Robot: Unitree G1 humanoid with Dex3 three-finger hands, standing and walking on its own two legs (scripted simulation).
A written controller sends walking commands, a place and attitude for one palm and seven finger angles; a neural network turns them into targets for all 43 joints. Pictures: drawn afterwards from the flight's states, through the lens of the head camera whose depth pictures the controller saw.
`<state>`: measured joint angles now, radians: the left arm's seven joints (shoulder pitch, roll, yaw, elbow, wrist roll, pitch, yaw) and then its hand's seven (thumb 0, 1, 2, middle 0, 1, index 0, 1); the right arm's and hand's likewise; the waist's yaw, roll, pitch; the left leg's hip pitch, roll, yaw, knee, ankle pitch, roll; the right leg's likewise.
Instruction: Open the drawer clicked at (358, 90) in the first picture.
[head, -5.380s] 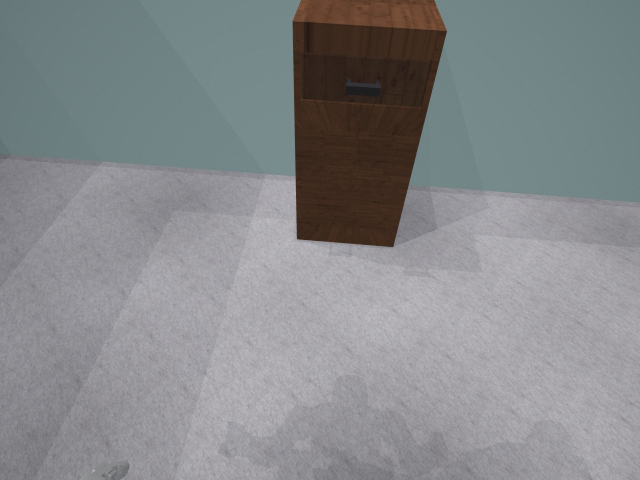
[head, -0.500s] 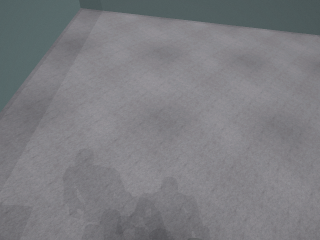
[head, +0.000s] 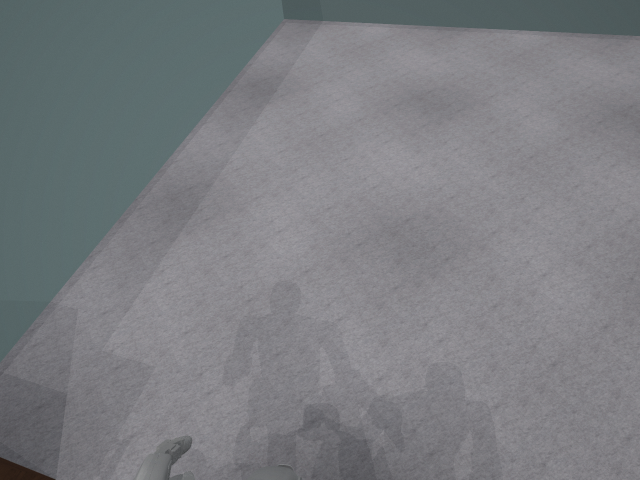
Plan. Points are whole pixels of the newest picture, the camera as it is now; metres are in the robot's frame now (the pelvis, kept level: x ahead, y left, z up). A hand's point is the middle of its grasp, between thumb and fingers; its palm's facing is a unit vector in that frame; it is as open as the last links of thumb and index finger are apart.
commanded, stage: turn to face it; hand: left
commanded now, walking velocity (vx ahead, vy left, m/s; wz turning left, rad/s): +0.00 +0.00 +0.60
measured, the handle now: out of the picture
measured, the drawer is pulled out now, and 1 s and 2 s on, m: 0.00 0.00 0.00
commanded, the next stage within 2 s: none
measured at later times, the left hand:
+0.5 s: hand out of the picture -0.12 +0.23 -0.19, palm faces +0.41 -0.87 -0.26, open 7.4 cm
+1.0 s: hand out of the picture +0.01 +0.24 -0.14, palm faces +0.54 -0.79 -0.30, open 7.4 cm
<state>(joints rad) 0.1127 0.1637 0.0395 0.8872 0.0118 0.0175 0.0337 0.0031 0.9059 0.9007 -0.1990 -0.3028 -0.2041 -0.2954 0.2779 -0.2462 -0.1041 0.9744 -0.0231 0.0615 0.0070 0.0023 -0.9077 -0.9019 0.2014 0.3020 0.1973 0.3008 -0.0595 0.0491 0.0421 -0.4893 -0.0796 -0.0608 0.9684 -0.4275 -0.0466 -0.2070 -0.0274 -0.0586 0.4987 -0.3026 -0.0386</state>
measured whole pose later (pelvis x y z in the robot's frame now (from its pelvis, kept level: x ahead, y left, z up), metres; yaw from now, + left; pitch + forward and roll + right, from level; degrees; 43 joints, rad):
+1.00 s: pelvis -0.01 -0.01 -0.01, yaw +36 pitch +0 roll +1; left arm 0.09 0.20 0.04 0.83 0.01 0.01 0.02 0.00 0.91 0.90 -0.20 -0.30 -0.20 -0.30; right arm 0.27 -0.25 -0.08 0.95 -0.02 0.06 0.01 0.00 -0.90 -0.90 0.20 0.30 0.20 0.30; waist -0.06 0.05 0.07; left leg -0.38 -0.08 -0.14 0.69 -0.37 -0.03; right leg -0.26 -0.02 -0.04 0.57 -0.31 0.02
